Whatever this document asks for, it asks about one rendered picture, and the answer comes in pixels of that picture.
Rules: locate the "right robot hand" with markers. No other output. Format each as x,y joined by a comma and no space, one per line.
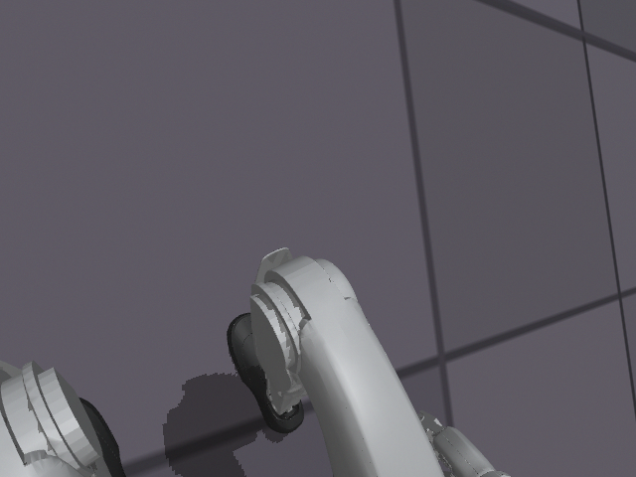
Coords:
453,449

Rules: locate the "right robot foot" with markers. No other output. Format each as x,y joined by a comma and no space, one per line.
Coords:
252,374

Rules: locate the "left robot foot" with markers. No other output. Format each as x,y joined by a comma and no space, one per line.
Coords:
109,447

